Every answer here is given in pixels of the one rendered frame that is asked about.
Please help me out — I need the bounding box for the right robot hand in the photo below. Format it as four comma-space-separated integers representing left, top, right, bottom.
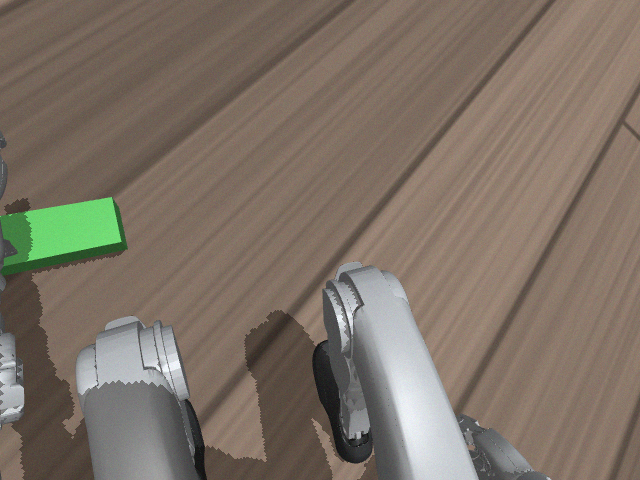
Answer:
455, 413, 534, 480

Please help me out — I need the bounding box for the left robot hand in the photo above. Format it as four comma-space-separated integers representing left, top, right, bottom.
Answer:
0, 131, 18, 258

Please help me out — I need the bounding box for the carton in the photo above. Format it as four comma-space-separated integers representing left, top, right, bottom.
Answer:
0, 197, 128, 276

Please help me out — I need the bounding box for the left robot foot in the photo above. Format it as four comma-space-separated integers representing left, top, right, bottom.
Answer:
184, 399, 207, 480

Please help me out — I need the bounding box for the right robot foot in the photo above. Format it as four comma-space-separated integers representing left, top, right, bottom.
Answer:
312, 340, 373, 464

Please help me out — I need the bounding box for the left robot arm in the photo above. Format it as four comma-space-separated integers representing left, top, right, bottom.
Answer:
0, 221, 24, 480

